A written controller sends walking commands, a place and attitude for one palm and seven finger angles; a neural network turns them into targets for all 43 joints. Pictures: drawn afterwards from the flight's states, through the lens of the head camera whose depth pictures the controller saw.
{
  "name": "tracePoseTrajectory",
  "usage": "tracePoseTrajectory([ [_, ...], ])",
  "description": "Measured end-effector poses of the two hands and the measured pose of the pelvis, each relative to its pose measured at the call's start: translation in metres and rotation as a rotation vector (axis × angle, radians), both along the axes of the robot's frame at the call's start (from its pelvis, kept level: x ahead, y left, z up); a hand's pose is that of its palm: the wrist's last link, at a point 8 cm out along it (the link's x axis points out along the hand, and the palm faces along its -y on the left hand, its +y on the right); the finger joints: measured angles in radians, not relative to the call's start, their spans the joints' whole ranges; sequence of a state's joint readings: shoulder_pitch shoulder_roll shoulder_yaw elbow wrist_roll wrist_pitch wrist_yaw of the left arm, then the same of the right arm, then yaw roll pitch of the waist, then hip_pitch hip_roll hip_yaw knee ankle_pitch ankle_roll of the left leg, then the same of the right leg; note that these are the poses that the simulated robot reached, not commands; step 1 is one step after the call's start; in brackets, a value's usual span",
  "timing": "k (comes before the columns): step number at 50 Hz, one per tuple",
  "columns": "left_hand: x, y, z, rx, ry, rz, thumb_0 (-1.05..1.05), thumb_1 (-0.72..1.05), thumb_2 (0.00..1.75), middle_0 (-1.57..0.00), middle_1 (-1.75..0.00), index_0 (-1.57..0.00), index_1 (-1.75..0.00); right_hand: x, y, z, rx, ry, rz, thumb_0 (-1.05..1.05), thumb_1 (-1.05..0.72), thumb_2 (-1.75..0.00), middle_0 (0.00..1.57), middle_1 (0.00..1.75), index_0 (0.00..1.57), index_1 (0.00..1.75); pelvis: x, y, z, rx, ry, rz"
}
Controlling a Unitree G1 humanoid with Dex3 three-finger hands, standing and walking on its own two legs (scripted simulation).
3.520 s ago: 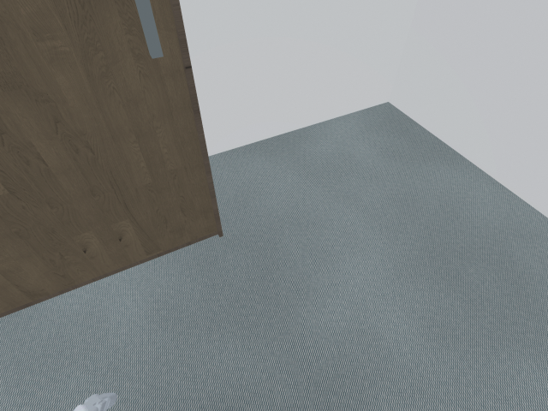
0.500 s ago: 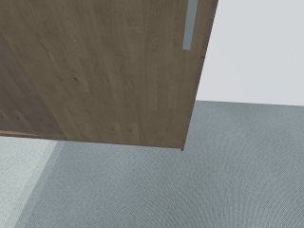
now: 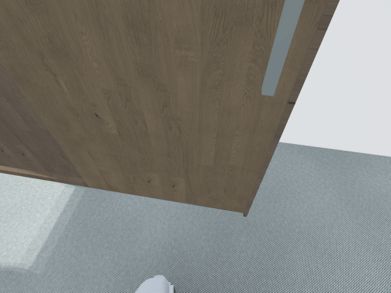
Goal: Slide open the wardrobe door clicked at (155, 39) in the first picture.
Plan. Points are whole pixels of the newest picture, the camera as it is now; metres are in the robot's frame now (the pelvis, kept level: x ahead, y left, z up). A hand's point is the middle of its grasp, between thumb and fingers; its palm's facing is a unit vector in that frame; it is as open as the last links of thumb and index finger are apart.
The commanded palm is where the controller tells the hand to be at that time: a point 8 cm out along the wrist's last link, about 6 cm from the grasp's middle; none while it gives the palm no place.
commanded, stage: come to a stop and stand still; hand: right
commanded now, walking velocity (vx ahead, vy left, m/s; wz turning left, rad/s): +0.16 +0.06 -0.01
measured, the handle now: (280, 39) +0.58 -0.11 +0.23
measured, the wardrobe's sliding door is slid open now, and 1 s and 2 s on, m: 0.00 0.00 0.00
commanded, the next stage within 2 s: none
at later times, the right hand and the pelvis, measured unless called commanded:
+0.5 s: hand out of the picture +0.13 -0.20 -0.20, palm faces +0.12 +0.98 -0.17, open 7.4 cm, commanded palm none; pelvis +0.07 -0.01 -0.01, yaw -2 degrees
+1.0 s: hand out of the picture -0.01 -0.16 -0.17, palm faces +0.07 +0.98 -0.19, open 7.4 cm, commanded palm none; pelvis +0.02 +0.01 +0.01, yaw -1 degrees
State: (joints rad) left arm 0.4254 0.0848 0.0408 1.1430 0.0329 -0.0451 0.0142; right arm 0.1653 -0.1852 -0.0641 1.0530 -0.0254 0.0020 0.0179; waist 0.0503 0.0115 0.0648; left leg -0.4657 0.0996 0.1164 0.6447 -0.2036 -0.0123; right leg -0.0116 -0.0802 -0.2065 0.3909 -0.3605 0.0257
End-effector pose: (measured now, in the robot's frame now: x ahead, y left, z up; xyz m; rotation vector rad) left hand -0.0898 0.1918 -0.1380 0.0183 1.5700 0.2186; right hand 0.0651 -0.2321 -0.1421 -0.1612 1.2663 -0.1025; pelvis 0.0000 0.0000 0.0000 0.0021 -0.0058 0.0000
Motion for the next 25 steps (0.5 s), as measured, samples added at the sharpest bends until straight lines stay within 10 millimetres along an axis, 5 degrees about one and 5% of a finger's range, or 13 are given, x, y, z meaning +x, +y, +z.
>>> tracePoseTrajectory([
  [5,0.03,0.022,-0.02,-0.032,0.071,-0.006,0.01,0.91,0.9,-0.2,-0.3,-0.2,-0.3,0.055,0.026,-0.008,-0.013,-0.088,-0.011,0.0,-0.92,-0.9,0.19,0.29,0.19,0.29,0.042,0.022,-0.017,0.006,-0.008,-0.021],
  [10,0.112,0.047,-0.018,0.02,-0.038,-0.071,0.01,0.91,0.9,-0.2,-0.3,-0.2,-0.3,0.07,0.034,0.001,-0.032,-0.088,-0.067,-0.02,-0.94,-0.9,0.2,0.29,0.2,0.3,0.065,0.027,-0.007,0.014,-0.006,-0.037],
  [18,0.233,0.057,-0.005,0.114,-0.272,-0.177,0.01,0.93,0.9,-0.2,-0.3,-0.2,-0.3,0.071,0.014,-0.01,-0.013,-0.049,-0.11,-0.01,-0.93,-0.9,0.2,0.29,0.2,0.3,0.077,0.011,-0.01,0.03,-0.012,-0.05],
  [25,0.271,0.037,0.018,0.174,-0.402,-0.241,0.01,0.92,0.9,-0.2,-0.3,-0.2,-0.3,0.052,-0.017,-0.025,0.006,0.011,-0.133,0.0,-0.91,-0.9,0.2,0.29,0.2,0.3,0.074,-0.012,-0.011,0.042,-0.019,-0.037],
])
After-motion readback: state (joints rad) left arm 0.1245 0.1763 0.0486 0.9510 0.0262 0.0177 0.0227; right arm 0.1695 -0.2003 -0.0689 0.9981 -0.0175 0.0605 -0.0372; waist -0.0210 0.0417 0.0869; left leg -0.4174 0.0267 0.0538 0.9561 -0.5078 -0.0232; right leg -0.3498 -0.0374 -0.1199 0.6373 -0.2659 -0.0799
